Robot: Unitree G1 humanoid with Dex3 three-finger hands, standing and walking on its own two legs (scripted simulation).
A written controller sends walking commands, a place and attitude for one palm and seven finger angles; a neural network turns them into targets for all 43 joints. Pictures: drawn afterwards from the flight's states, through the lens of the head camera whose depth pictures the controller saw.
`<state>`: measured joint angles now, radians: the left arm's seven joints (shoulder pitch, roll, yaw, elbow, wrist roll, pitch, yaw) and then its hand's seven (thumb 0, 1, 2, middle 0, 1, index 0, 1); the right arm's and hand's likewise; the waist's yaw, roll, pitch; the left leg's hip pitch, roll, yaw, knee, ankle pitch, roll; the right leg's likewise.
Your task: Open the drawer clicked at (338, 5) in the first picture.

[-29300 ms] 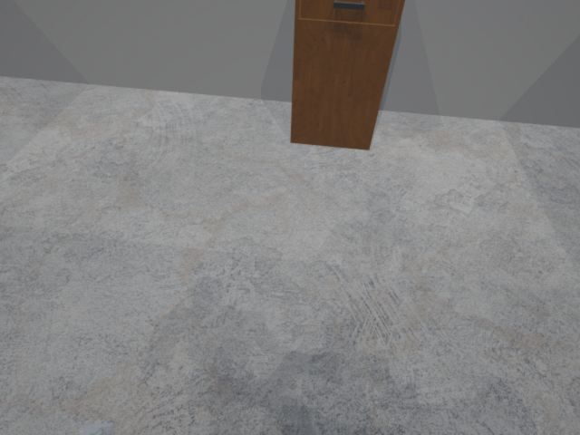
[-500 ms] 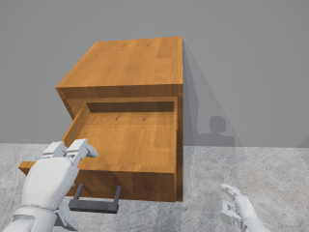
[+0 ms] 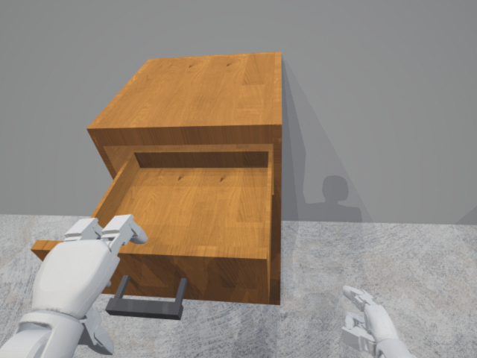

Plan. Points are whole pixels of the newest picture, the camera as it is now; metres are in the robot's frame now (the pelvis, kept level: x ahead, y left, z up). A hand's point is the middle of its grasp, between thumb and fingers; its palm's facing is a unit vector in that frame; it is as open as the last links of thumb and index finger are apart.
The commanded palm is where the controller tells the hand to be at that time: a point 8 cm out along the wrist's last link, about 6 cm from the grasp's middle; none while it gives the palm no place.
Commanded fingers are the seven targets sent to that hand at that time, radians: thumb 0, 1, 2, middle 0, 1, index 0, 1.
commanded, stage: draw the hand back to the body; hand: left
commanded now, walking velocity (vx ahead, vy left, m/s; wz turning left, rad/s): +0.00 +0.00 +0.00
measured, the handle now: (149, 296) +0.22 +0.21 +0.00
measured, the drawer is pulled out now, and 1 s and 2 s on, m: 0.30 0.30 0.30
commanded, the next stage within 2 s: step back with the hand held close in 1.24 s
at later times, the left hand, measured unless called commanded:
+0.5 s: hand (107, 253) +0.19 +0.20 +0.17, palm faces +0.33 -0.88 -0.35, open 13.1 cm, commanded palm +0.14 +0.25 +0.19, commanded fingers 0.00 -0.01 0.51 -0.26 -0.88 -0.26 -0.88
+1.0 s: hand (82, 251) +0.19 +0.24 +0.17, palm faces +0.41 -0.82 -0.40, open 8.9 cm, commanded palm +0.14 +0.28 +0.19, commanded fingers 0.00 0.87 0.88 -0.20 -0.32 -0.20 -0.32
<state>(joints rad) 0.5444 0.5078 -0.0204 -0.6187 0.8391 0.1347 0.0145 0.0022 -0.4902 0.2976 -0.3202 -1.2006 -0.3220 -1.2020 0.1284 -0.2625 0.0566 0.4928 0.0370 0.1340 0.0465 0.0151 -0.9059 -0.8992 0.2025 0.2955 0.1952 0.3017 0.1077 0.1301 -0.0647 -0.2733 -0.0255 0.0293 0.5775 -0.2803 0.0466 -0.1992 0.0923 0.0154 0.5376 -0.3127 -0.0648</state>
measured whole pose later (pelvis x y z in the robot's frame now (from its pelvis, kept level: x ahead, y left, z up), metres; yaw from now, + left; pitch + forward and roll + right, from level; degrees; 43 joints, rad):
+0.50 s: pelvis +0.02 -0.01 +0.00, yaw +2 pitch -3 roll +0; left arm 0.58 0.32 0.19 -0.58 -0.06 -0.14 0.10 0.00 -0.31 0.38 -0.30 -1.08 -0.30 -1.08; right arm 0.22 -0.20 0.05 0.58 0.02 -0.11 -0.06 0.01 -0.90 -0.90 0.20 0.30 0.20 0.30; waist 0.05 0.05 -0.01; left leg -0.19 -0.04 -0.01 0.52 -0.28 0.03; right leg -0.10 0.09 -0.02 0.46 -0.32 -0.07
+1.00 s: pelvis +0.02 -0.01 +0.01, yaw +2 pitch -2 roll +0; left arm 0.57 0.35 0.29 -0.48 -0.10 -0.10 0.10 0.01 0.53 0.74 -0.24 -0.54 -0.24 -0.54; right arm 0.17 -0.22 0.02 0.61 0.03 -0.06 -0.06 0.01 -0.90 -0.90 0.20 0.30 0.20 0.30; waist 0.05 0.07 -0.01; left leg -0.17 -0.05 -0.01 0.47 -0.26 0.04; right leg -0.08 0.08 -0.02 0.42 -0.30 -0.07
